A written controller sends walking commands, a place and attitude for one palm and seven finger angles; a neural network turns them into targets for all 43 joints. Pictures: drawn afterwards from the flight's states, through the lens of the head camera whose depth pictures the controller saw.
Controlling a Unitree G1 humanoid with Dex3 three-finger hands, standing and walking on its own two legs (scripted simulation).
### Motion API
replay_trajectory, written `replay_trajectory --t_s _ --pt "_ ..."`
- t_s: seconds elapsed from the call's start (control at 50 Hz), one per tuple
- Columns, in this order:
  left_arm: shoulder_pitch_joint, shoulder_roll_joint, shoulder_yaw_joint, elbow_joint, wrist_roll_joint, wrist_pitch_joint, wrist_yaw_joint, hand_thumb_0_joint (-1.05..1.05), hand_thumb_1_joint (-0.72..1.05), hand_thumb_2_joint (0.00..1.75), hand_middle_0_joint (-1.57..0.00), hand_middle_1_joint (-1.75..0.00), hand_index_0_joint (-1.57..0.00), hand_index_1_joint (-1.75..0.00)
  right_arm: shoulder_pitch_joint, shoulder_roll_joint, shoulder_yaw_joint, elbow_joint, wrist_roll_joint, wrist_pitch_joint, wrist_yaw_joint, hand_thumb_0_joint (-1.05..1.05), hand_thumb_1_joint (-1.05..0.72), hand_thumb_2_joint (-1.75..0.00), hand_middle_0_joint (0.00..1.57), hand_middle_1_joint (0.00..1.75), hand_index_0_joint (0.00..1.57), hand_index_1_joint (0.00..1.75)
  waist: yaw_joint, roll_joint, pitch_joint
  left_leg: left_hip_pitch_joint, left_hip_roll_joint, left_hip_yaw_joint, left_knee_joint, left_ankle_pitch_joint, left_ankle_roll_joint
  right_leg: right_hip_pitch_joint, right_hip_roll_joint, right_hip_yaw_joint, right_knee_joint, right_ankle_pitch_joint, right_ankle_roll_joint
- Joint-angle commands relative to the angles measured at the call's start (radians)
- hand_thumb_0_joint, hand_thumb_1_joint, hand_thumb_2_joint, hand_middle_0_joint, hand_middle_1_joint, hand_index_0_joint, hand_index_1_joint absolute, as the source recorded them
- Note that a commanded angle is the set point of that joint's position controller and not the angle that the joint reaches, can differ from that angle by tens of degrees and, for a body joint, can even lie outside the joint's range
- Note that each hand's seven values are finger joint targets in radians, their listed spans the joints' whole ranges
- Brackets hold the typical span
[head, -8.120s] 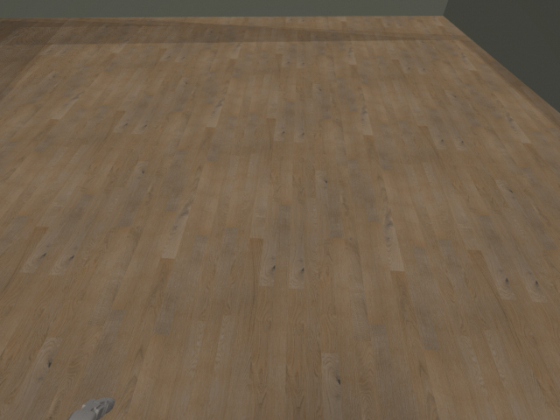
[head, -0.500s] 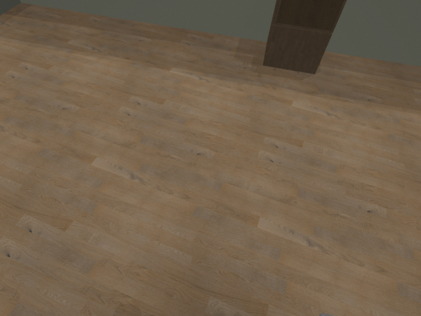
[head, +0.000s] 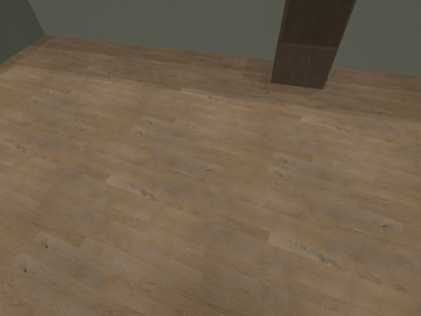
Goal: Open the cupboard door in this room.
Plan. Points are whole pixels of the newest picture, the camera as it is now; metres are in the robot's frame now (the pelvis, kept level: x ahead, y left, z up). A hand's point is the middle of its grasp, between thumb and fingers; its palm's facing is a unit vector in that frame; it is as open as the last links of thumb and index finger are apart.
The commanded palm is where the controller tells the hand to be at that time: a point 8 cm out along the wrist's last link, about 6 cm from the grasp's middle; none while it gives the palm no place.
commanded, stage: turn or walk to find it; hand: left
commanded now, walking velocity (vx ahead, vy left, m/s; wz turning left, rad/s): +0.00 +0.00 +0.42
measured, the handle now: out of the picture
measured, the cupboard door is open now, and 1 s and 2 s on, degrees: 0 0 0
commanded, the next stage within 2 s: stand and wait in 0.20 s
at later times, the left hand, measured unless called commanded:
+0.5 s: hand out of the picture -0.04 +0.23 -0.18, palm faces +0.19 -0.96 -0.22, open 7.4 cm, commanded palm none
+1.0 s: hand out of the picture -0.05 +0.17 -0.17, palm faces +0.15 -0.97 -0.17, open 7.4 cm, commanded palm none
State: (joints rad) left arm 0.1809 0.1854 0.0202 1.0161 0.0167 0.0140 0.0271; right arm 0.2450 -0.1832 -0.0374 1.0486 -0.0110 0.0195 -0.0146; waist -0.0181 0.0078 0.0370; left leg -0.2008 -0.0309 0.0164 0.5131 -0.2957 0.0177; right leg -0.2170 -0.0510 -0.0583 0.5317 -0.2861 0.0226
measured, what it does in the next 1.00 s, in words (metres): steps on the spot: left foot, then right foot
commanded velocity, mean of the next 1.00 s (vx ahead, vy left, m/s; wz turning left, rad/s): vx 0.00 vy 0.00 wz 0.08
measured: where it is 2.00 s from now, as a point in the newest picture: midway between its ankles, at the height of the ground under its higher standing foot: outside the picture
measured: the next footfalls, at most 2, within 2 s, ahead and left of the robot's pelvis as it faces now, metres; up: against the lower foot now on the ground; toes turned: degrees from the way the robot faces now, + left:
left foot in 0.38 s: +0.00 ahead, +0.15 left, +0.00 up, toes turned +12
right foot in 0.68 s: +0.03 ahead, -0.10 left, +0.00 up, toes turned +3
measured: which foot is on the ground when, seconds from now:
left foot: down 0.00-0.00, up 0.02-0.36, down 0.38-1.00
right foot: down 0.00-0.38, up 0.40-0.66, down 0.68-1.00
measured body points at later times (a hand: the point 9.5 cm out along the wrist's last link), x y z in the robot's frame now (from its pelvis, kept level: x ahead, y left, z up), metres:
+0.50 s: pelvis -0.02 +0.03 +0.00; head -0.01 +0.06 +0.45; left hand -0.05 +0.28 -0.17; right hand +0.08 -0.19 -0.14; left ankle -0.04 +0.14 -0.73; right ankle -0.03 -0.11 -0.70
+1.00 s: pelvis -0.02 +0.01 +0.01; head -0.02 +0.00 +0.46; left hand -0.05 +0.22 -0.15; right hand -0.01 -0.22 -0.15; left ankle -0.04 +0.14 -0.73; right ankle -0.01 -0.10 -0.73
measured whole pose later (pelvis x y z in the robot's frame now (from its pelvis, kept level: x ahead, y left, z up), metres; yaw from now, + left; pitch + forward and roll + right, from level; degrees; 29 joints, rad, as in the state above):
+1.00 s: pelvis -0.02 +0.01 +0.01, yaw +7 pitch -2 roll +0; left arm 0.28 0.14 -0.01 1.15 0.01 -0.01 0.03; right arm 0.29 -0.15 -0.01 1.16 -0.01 0.01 -0.03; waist -0.01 0.00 0.03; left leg -0.13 0.04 0.06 0.39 -0.22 -0.02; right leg -0.15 -0.02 -0.07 0.42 -0.24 -0.01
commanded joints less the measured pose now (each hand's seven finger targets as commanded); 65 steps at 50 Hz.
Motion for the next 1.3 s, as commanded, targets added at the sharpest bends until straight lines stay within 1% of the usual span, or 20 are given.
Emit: replay_trajectory --t_s 0.0,0.02,0.06,0.14,0.26,0.32,0.34,0.36,0.38,0.44,0.58,0.62,0.68,0.7,0.72,0.74,0.84,0.94,1.18,1.28 --pt "0.132 0.223 0.045 -0.031 0.004 -0.028 0.012 0.0 0.9 0.9 -0.2 -0.3 -0.2 -0.3 -0.043 -0.088 -0.028 -0.082 0.004 0.002 -0.004 0.0 -0.9 -0.9 0.2 0.3 0.2 0.3 0.066 -0.211 -0.03 -0.203 0.029 -0.049 0.308 -0.264 -0.032 0.077 -0.388 0.297 -0.243 0.37 -0.196" --pt "0.095 0.207 0.053 -0.041 0.003 -0.027 0.014 0.0 0.9 0.9 -0.2 -0.3 -0.2 -0.3 -0.03 -0.102 -0.037 -0.074 -0.003 0.018 -0.003 0.0 -0.9 -0.9 0.2 0.3 0.2 0.3 0.049 -0.259 0.001 -0.231 0.046 -0.071 0.418 -0.252 -0.031 0.024 -0.358 0.276 -0.266 0.285 -0.206" --pt "0.039 0.169 0.047 -0.059 0.001 -0.019 0.014 0.0 0.9 0.9 -0.2 -0.3 -0.2 -0.3 -0.004 -0.103 -0.043 -0.05 -0.003 0.024 0.006 0.0 -0.9 -0.9 0.2 0.3 0.2 0.3 0.021 -0.194 0.047 -0.267 0.055 -0.055 0.553 -0.185 -0.038 0.0 -0.307 0.19 -0.26 0.266 -0.183" --pt "0.048 0.159 0.051 -0.071 0.007 -0.026 0.013 0.0 0.9 0.9 -0.2 -0.3 -0.2 -0.3 0.011 -0.084 -0.045 -0.044 -0.003 0.029 0.017 0.0 -0.9 -0.9 0.2 0.3 0.2 0.3 0.021 -0.161 0.002 -0.263 0.068 -0.019 0.547 -0.141 -0.068 0.041 -0.271 0.069 -0.222 0.314 -0.148" --pt "0.104 0.193 0.066 -0.04 0.017 -0.022 0.012 0.0 0.9 0.9 -0.2 -0.3 -0.2 -0.3 -0.044 -0.052 -0.027 -0.069 0.004 0.009 0.014 0.0 -0.9 -0.9 0.2 0.3 0.2 0.3 0.059 -0.193 -0.042 -0.169 0.065 0.038 0.212 -0.166 -0.069 0.111 -0.286 0.061 -0.135 0.461 -0.166" --pt "0.071 0.181 0.058 -0.029 0.0 -0.013 0.011 0.0 0.9 0.9 -0.2 -0.3 -0.2 -0.3 0.06 -0.064 -0.021 -0.026 0.001 -0.008 0.009 0.0 -0.9 -0.9 0.2 0.3 0.2 0.3 0.004 -0.128 -0.08 0.059 0.058 0.059 -0.084 0.129 -0.06 0.018 -0.216 0.003 -0.029 0.348 -0.08" --pt "0.085 0.141 0.047 -0.035 -0.008 -0.007 0.009 0.0 0.9 0.9 -0.2 -0.3 -0.2 -0.3 0.082 -0.116 -0.028 -0.019 -0.003 -0.021 0.007 0.0 -0.9 -0.9 0.2 0.3 0.2 0.3 -0.002 0.027 -0.107 0.154 0.152 -0.047 -0.14 0.267 -0.034 -0.064 -0.151 -0.049 0.069 0.202 -0.03" --pt "0.101 0.079 0.032 -0.046 -0.014 -0.001 0.006 0.0 0.9 0.9 -0.2 -0.3 -0.2 -0.3 0.084 -0.185 -0.039 -0.028 -0.007 -0.026 0.003 0.0 -0.9 -0.9 0.2 0.3 0.2 0.3 0.004 0.242 -0.099 0.17 0.33 -0.262 -0.18 0.427 0.042 -0.178 -0.061 -0.078 0.172 -0.108 0.021" --pt "0.067 0.072 0.027 -0.048 -0.01 0.006 0.01 0.0 0.9 0.9 -0.2 -0.3 -0.2 -0.3 0.069 -0.203 -0.04 -0.029 -0.012 -0.02 -0.002 0.0 -0.9 -0.9 0.2 0.3 0.2 0.3 -0.008 0.25 -0.048 0.052 0.393 -0.293 -0.24 0.403 0.119 -0.154 -0.041 -0.033 0.283 -0.286 0.022" --pt "0.059 0.073 0.023 -0.004 0.0 0.019 0.002 0.0 0.9 0.9 -0.2 -0.3 -0.2 -0.3 -0.034 -0.144 -0.014 -0.035 -0.013 -0.028 -0.023 0.0 -0.9 -0.9 0.2 0.3 0.2 0.3 0.021 0.227 0.036 -0.031 0.316 -0.211 -0.259 0.348 0.129 -0.156 -0.058 0.041 0.374 -0.211 0.013" --pt "0.106 0.039 0.002 0.045 -0.002 0.002 -0.002 0.0 0.9 0.9 -0.2 -0.3 -0.2 -0.3 -0.011 -0.139 -0.019 -0.005 -0.006 -0.032 -0.024 0.0 -0.9 -0.9 0.2 0.3 0.2 0.3 0.015 0.097 -0.033 0.107 0.263 -0.123 -0.189 0.484 0.121 -0.078 -0.033 0.001 0.086 -0.113 0.028" --pt "0.17 0.041 -0.001 0.074 0.0 -0.007 0.002 0.0 0.9 0.9 -0.2 -0.3 -0.2 -0.3 -0.031 -0.132 -0.019 0.0 0.001 -0.031 -0.022 0.0 -0.9 -0.9 0.2 0.3 0.2 0.3 0.042 0.067 -0.049 0.075 0.227 -0.093 -0.138 0.393 0.082 0.02 -0.032 -0.01 -0.094 0.06 0.03" --pt "0.152 0.1 -0.004 0.081 0.003 -0.029 0.008 0.0 0.9 0.9 -0.2 -0.3 -0.2 -0.3 -0.015 -0.065 -0.005 0.003 0.011 -0.03 -0.013 0.0 -0.9 -0.9 0.2 0.3 0.2 0.3 0.011 -0.073 -0.02 0.019 0.123 -0.023 -0.108 0.166 -0.004 0.041 -0.143 0.13 -0.19 0.252 -0.025" --pt "0.133 0.111 -0.007 0.075 0.0 -0.026 0.006 0.0 0.9 0.9 -0.2 -0.3 -0.2 -0.3 -0.007 -0.061 -0.003 0.009 0.01 -0.029 -0.007 0.0 -0.9 -0.9 0.2 0.3 0.2 0.3 0.004 -0.03 0.002 0.029 0.113 -0.026 -0.137 0.11 -0.008 0.004 -0.15 0.11 -0.187 0.19 -0.03" --pt "0.117 0.109 -0.001 0.08 0.0 -0.03 0.004 0.0 0.9 0.9 -0.2 -0.3 -0.2 -0.3 -0.011 -0.055 -0.005 0.016 0.003 -0.018 -0.01 0.0 -0.9 -0.9 0.2 0.3 0.2 0.3 0.004 -0.158 0.042 0.032 0.108 -0.015 -0.119 0.086 -0.019 -0.052 -0.128 0.13 -0.209 0.117 -0.038" --pt "0.117 0.093 -0.005 0.083 0.0 -0.032 0.004 0.0 0.9 0.9 -0.2 -0.3 -0.2 -0.3 0.001 -0.063 -0.004 0.025 0.001 -0.017 -0.012 0.0 -0.9 -0.9 0.2 0.3 0.2 0.3 0.001 -0.189 0.062 0.057 0.111 -0.007 -0.119 0.092 -0.018 -0.09 -0.127 0.138 -0.231 0.086 -0.044" --pt "0.145 0.069 -0.011 0.095 -0.007 -0.033 0.008 0.0 0.9 0.9 -0.2 -0.3 -0.2 -0.3 0.04 -0.057 0.011 0.062 0.002 -0.033 -0.014 0.0 -0.9 -0.9 0.2 0.3 0.2 0.3 0.014 -0.036 0.045 0.056 0.137 -0.027 -0.171 0.186 -0.007 -0.019 -0.088 0.098 -0.211 0.136 -0.032" --pt "0.168 0.065 -0.01 0.107 -0.012 -0.036 0.01 0.0 0.9 0.9 -0.2 -0.3 -0.2 -0.3 0.065 -0.044 0.017 0.082 0.003 -0.036 -0.018 0.0 -0.9 -0.9 0.2 0.3 0.2 0.3 0.022 0.017 0.024 0.053 0.139 -0.019 -0.177 0.182 -0.013 0.025 -0.087 0.095 -0.219 0.165 -0.04" --pt "0.165 0.066 0.007 0.095 -0.013 -0.025 0.016 0.0 0.9 0.9 -0.2 -0.3 -0.2 -0.3 0.118 -0.031 0.011 0.092 -0.001 -0.021 -0.017 0.0 -0.9 -0.9 0.2 0.3 0.2 0.3 0.024 -0.02 0.061 -0.032 0.128 -0.015 -0.131 0.143 -0.019 0.01 -0.098 0.077 -0.196 0.06 -0.046" --pt "0.144 0.103 0.034 0.058 -0.006 -0.009 0.018 0.0 0.9 0.9 -0.2 -0.3 -0.2 -0.3 0.107 -0.03 -0.006 0.056 -0.005 0.0 -0.01 0.0 -0.9 -0.9 0.2 0.3 0.2 0.3 0.026 -0.104 0.068 -0.101 0.089 0.014 0.016 0.06 -0.026 -0.044 -0.184 0.116 -0.237 -0.085 -0.087"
